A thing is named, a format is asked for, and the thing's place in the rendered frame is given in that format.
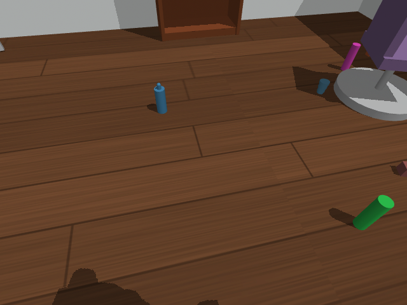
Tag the office chair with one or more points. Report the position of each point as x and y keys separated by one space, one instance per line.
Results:
x=372 y=92

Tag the bookshelf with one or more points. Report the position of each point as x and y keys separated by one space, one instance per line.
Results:
x=186 y=19

